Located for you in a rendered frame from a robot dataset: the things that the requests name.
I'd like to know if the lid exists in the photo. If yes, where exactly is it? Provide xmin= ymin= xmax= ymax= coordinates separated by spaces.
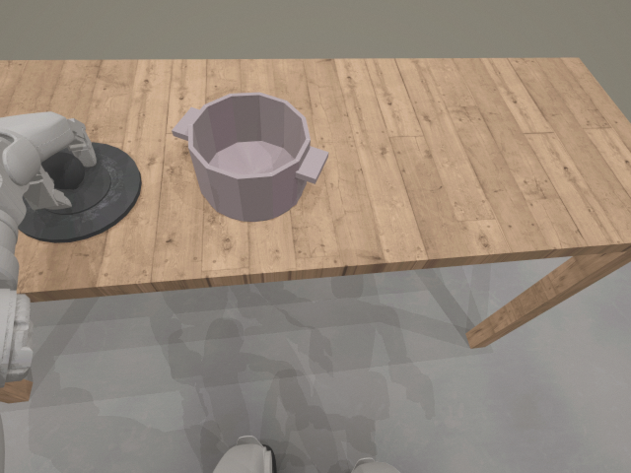
xmin=18 ymin=142 xmax=142 ymax=243

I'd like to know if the robot left forearm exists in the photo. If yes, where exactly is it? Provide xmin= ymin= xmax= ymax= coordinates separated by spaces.
xmin=0 ymin=128 xmax=40 ymax=291

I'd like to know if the robot left upper arm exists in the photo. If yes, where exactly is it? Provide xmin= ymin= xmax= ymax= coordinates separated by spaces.
xmin=0 ymin=289 xmax=34 ymax=473

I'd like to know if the pot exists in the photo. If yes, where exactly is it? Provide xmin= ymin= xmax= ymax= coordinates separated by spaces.
xmin=172 ymin=93 xmax=329 ymax=222

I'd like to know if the table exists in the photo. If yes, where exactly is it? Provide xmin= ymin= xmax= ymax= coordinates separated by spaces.
xmin=0 ymin=57 xmax=631 ymax=403

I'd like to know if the knob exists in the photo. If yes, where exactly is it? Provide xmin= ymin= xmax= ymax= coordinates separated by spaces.
xmin=41 ymin=152 xmax=85 ymax=189

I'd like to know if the left robot thigh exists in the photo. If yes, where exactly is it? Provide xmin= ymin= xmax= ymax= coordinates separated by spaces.
xmin=213 ymin=444 xmax=272 ymax=473

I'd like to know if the left robot hand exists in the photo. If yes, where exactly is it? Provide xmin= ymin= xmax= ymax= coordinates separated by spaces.
xmin=0 ymin=111 xmax=97 ymax=210

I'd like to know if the robot left shin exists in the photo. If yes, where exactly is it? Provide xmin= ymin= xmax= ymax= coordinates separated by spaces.
xmin=236 ymin=436 xmax=263 ymax=447

